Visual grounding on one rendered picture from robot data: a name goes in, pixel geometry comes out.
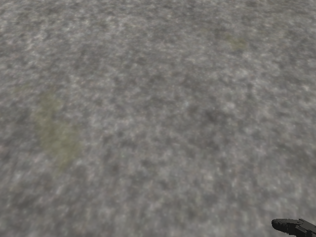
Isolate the right robot hand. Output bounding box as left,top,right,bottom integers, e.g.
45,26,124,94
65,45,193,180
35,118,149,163
272,218,316,237

